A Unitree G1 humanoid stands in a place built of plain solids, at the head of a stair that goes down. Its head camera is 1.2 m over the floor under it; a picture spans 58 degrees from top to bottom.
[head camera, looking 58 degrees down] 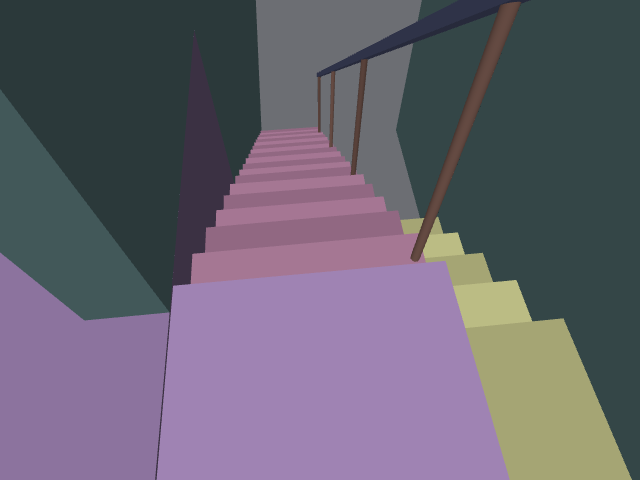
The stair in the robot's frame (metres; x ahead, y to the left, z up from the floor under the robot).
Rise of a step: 0.19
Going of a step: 0.24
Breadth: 0.86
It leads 6 degrees to the left of straight ahead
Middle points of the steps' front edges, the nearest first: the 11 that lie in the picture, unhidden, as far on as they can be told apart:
0.63 0.03 0.00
0.86 0.05 -0.19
1.10 0.07 -0.38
1.33 0.10 -0.57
1.57 0.12 -0.76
1.80 0.15 -0.95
2.04 0.17 -1.15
2.27 0.19 -1.34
2.49 0.22 -1.52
2.73 0.24 -1.72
2.97 0.27 -1.91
